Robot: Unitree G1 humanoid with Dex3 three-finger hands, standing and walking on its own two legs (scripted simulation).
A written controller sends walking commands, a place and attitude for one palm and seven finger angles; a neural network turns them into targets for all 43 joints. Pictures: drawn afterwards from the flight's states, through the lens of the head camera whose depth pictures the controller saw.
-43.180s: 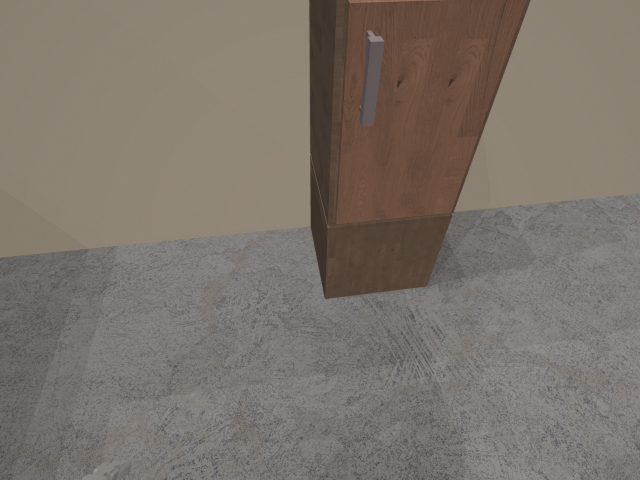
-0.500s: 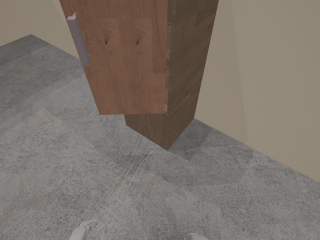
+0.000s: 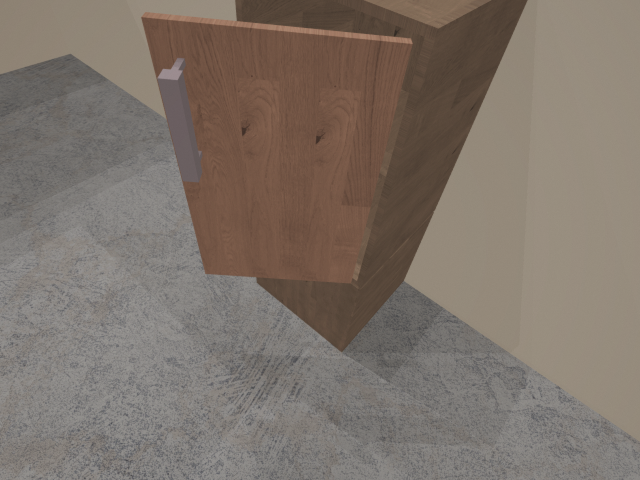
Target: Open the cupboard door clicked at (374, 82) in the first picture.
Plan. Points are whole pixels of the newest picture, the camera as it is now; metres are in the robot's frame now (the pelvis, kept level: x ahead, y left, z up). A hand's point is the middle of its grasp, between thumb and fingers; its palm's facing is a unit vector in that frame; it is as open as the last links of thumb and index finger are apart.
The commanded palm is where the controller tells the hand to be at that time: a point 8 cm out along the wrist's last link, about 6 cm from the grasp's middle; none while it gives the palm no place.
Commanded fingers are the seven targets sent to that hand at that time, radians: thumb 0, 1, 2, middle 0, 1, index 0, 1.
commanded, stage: come to a stop and stand still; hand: left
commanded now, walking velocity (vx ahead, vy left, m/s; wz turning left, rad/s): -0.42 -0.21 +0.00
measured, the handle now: (186, 123) +0.57 +0.27 +0.11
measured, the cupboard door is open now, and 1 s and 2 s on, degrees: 39 39 39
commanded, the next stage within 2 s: look again from close up in 1.70 s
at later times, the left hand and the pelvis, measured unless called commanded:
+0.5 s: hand out of the picture +0.12 +0.16 -0.16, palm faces +0.00 -0.96 -0.28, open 7.4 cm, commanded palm none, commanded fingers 0.00 0.90 0.90 -0.20 -0.30 -0.20 -0.30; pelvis +0.04 -0.04 +0.00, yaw -1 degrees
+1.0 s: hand out of the picture +0.05 +0.19 -0.16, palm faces +0.03 -0.96 -0.28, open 7.4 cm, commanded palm none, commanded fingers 0.00 0.90 0.90 -0.20 -0.30 -0.20 -0.30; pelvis +0.01 -0.01 +0.00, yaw -1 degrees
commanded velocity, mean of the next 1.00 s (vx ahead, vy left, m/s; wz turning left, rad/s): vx -0.09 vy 0.02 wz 0.00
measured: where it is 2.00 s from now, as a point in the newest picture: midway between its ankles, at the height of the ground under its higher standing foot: outside the picture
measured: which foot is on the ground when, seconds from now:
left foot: down 0.00-0.40, up 0.42-0.70, down 0.72-1.00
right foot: up 0.00-0.38, down 0.40-1.00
